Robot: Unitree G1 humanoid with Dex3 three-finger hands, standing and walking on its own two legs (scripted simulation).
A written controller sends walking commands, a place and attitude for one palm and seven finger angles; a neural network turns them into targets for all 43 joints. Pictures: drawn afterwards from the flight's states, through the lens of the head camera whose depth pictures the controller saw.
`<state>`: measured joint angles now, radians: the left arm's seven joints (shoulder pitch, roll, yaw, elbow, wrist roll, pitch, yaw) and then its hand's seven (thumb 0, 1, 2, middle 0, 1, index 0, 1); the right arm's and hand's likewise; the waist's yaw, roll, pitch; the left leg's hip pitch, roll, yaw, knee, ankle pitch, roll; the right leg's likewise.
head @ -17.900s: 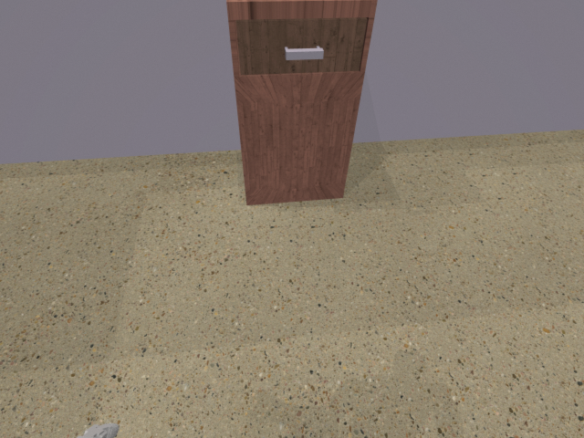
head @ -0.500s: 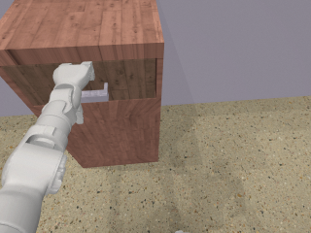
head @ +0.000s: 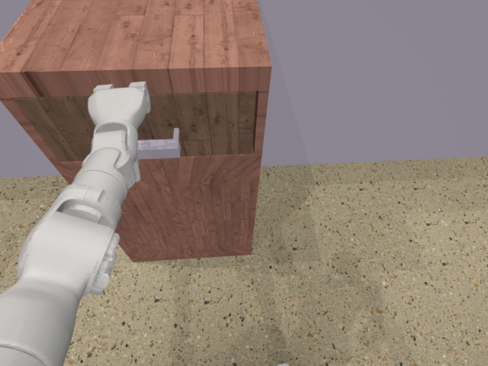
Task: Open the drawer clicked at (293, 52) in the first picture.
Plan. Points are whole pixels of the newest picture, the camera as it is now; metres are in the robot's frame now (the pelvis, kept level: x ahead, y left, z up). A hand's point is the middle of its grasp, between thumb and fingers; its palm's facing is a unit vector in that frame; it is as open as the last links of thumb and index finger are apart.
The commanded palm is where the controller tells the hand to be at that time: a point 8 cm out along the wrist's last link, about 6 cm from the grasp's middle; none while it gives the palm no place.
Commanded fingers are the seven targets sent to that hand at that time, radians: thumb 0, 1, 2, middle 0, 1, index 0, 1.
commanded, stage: move the hooked fingers above the handle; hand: left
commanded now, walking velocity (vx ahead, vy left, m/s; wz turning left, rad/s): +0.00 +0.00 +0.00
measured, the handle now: (148, 141) +0.56 +0.15 +0.01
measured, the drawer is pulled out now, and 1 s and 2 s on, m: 0.00 0.00 0.00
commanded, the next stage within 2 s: lift the fingers back up to retry in 1.46 s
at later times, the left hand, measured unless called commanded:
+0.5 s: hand (158, 135) +0.52 +0.12 +0.07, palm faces +0.04 +0.00 -1.00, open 13.1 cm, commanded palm +0.49 +0.17 +0.13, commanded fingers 0.00 -0.50 0.30 -0.30 -1.20 -0.30 -1.20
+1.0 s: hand (148, 145) +0.49 +0.13 +0.07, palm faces +0.03 -0.06 -1.00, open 13.8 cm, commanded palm +0.49 +0.17 +0.13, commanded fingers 0.00 -0.50 0.30 -0.30 -1.20 -0.30 -1.20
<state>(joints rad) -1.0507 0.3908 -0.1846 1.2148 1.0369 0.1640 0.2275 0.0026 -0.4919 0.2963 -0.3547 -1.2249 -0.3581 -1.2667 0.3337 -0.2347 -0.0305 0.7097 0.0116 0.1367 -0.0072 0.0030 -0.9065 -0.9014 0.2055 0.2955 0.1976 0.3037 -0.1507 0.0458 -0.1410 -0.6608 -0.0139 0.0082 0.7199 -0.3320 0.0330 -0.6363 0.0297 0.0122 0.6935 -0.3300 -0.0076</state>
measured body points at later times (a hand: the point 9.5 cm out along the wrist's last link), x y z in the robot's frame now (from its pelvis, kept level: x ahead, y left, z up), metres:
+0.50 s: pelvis +0.00 -0.01 +0.00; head +0.08 -0.03 +0.44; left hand +0.51 +0.12 +0.12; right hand +0.02 -0.27 -0.14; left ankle +0.00 +0.10 -0.71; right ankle +0.00 -0.12 -0.71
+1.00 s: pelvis +0.01 -0.01 +0.00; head +0.09 -0.01 +0.44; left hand +0.48 +0.14 +0.12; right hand +0.06 -0.31 -0.12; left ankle +0.00 +0.10 -0.71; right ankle +0.00 -0.12 -0.71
